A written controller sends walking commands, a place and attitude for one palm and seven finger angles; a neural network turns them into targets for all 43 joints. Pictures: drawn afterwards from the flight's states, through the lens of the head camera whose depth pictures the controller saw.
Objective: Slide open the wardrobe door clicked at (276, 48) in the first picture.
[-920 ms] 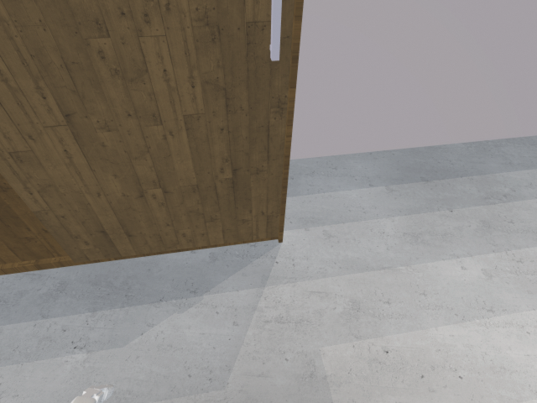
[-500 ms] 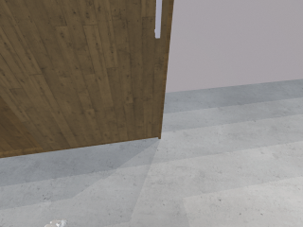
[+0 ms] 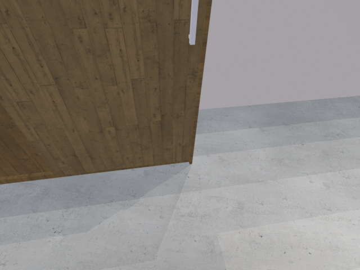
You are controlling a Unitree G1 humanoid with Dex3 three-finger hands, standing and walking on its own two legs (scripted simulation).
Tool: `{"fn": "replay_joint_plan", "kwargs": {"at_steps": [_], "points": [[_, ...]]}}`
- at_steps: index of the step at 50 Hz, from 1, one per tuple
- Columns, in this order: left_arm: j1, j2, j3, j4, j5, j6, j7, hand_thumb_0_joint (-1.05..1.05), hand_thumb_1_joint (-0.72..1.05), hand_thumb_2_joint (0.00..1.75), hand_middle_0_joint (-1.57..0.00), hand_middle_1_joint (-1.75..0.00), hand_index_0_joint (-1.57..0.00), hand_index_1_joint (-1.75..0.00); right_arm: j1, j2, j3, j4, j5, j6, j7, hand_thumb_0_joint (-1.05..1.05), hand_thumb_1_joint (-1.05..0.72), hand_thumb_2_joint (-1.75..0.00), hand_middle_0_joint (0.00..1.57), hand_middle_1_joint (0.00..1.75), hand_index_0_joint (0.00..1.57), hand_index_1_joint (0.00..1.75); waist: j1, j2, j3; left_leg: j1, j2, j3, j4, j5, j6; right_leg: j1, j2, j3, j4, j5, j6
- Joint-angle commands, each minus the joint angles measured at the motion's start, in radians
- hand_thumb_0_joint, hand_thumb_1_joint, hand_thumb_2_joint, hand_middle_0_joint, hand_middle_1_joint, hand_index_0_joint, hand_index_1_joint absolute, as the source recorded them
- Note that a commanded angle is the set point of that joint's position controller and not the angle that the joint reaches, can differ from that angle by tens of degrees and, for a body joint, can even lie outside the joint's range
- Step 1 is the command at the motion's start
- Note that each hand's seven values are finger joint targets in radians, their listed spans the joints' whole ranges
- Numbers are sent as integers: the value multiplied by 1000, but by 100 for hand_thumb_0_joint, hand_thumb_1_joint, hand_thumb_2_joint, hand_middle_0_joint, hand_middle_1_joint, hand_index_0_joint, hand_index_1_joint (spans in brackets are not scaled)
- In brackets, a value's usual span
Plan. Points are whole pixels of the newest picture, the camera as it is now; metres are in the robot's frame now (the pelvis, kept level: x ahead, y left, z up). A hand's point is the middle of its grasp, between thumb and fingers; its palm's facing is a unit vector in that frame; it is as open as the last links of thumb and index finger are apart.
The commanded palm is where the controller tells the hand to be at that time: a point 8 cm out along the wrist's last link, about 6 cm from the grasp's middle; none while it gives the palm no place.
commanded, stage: look at it before walking up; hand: right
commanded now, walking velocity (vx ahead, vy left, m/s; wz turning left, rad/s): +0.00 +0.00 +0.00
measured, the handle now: (193, 7) +0.88 +0.02 +0.22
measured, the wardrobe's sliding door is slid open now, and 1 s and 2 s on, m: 0.00 0.00 0.00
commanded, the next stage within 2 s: turn to face it in 0.62 s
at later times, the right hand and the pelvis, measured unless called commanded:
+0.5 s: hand out of the picture +0.08 -0.25 -0.15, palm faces -0.03 +0.94 -0.34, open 7.4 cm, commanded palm none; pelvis +0.00 +0.00 +0.00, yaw +0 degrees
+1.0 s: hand out of the picture +0.08 -0.24 -0.16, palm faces -0.07 +0.94 -0.32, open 7.4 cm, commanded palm none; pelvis +0.00 +0.00 +0.00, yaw +4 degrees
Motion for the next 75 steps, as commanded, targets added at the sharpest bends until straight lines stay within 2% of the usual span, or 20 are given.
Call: {"fn": "replay_joint_plan", "kwargs": {"at_steps": [1,9,13,18,28,36,40,47,55,59,61,64,66,68,69,70,72,73,74,75], "points": [[-60,201,42,-66,-2,-23,12,0,90,90,-20,-30,-20,-30,-50,-207,-44,-67,3,-28,-15,0,-90,-90,20,30,20,30,-5,17,-37,-4,115,-103,-84,84,36,-19,-113,93,-72,84,-31],[-57,200,44,-64,-3,-26,14,0,90,90,-20,-30,-20,-30,-41,-206,-45,-68,3,-33,-17,0,-90,-90,20,30,20,30,-5,22,-69,17,116,-99,-71,175,37,9,-118,90,-59,153,-30],[-64,200,43,-62,-3,-24,14,0,90,90,-20,-30,-20,-30,-43,-205,-43,-65,3,-31,-16,0,-90,-90,20,30,20,30,-4,16,-41,1,115,-102,-84,142,36,1,-117,89,-70,119,-28],[-62,201,42,-60,-2,-23,14,0,90,90,-20,-30,-20,-30,-43,-205,-43,-62,3,-31,-15,0,-90,-90,20,30,20,30,-4,16,-46,-1,114,-107,-91,126,36,5,-116,90,-73,112,-27],[-63,205,42,-60,-3,-25,15,0,90,90,-20,-30,-20,-30,-37,-206,-43,-58,4,-32,-15,0,-90,-90,20,30,20,30,-4,7,-71,24,117,-101,-84,188,36,23,-121,89,-69,160,-27],[-65,202,41,-58,-5,-25,16,0,90,90,-20,-30,-20,-30,-35,-205,-43,-55,3,-31,-17,0,-90,-90,20,30,20,30,-6,7,-61,32,117,-91,-85,200,33,25,-124,90,-77,173,-27],[-53,204,47,-63,-3,-24,20,0,90,90,-20,-30,-20,-30,-39,-205,-48,-67,2,-25,-15,0,-90,-90,20,30,20,30,-2,1,-57,10,108,-112,-73,221,38,36,-129,71,-60,164,-24],[17,85,37,-85,-1,-1,26,0,90,90,-20,-30,-20,-30,34,-95,-36,-85,-1,13,-19,0,-90,-90,20,30,20,30,1,7,-47,-58,89,-136,9,253,25,11,-137,20,4,138,-8],[50,55,61,-125,-2,8,30,0,90,90,-20,-30,-20,-30,82,-67,-51,-138,-6,22,-19,0,-90,-90,20,30,20,30,-2,3,-41,-133,67,-169,78,205,34,-38,-147,4,68,40,-19],[83,19,68,-135,-3,14,30,0,90,90,-20,-30,-20,-30,88,-62,-61,-160,-10,23,-21,0,-90,-90,20,30,20,30,8,69,-30,-183,90,-243,43,120,60,-75,-114,-25,134,-76,-9],[101,0,70,-135,-2,13,31,0,90,90,-20,-30,-20,-30,87,-53,-66,-171,-9,25,-22,0,-90,-90,20,30,20,30,12,63,-27,-218,95,-264,33,76,69,-71,-107,-27,149,-102,-10],[119,-4,77,-134,-1,12,30,0,90,90,-20,-30,-20,-30,81,-26,-68,-182,-10,28,-21,0,-90,-90,20,30,20,30,14,30,-17,-263,55,-226,66,18,55,-66,-135,0,115,-127,-24],[128,4,80,-134,2,8,30,0,90,90,-20,-30,-20,-30,87,3,-66,-188,-10,28,-20,0,-90,-90,20,30,20,30,11,-38,-13,-272,10,-168,136,-9,37,-80,-182,50,41,-154,-47],[129,38,87,-130,8,5,24,0,90,90,-20,-30,-20,-30,135,38,-66,-172,-13,28,-10,0,-90,-90,20,30,20,30,-6,-145,-21,-230,-49,-58,293,-183,16,-131,-274,146,-96,-403,-98],[116,54,93,-137,8,2,20,0,90,90,-20,-30,-20,-30,158,53,-68,-168,-18,28,-6,0,-90,-90,20,30,20,30,-20,-176,-23,-200,-51,-2,404,-201,9,-177,-330,191,-144,-493,-133],[94,58,95,-141,11,0,18,0,90,90,-20,-30,-20,-30,172,67,-71,-165,-21,27,0,0,-90,-90,20,30,20,30,-32,-169,6,-172,-26,29,431,-218,6,-228,-356,183,-155,-516,-151],[83,42,88,-136,18,4,15,0,90,90,-20,-30,-20,-30,244,95,-70,-132,-24,13,7,0,-90,-90,20,30,20,30,-66,-83,55,-32,-19,51,261,-202,13,-332,-288,71,-34,-515,-107],[90,15,81,-131,17,6,12,0,90,90,-20,-30,-20,-30,312,87,-70,-106,-26,1,5,0,-90,-90,20,30,20,30,-90,26,75,8,-5,-30,104,-244,33,-365,-195,-11,134,-494,-64],[97,-60,68,-146,5,5,8,0,90,90,-20,-30,-20,-30,355,14,-82,-89,-30,-16,-9,0,-90,-90,20,30,20,30,-97,289,100,61,179,-381,-93,-408,123,-539,-66,-121,424,-455,-4],[25,-70,63,-191,9,-2,1,0,90,90,-20,-30,-20,-30,419,-24,-87,-78,-13,-19,-19,0,-90,-90,20,30,20,30,-117,269,129,25,328,-616,-265,-465,219,-586,-39,-94,598,-398,-1]]}}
